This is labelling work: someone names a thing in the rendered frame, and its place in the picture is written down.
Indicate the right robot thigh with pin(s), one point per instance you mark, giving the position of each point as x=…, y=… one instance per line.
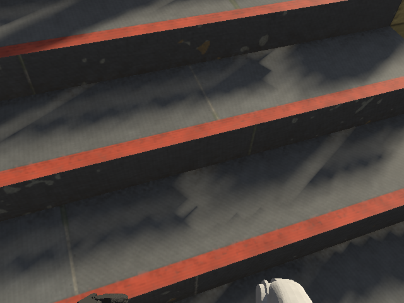
x=281, y=291

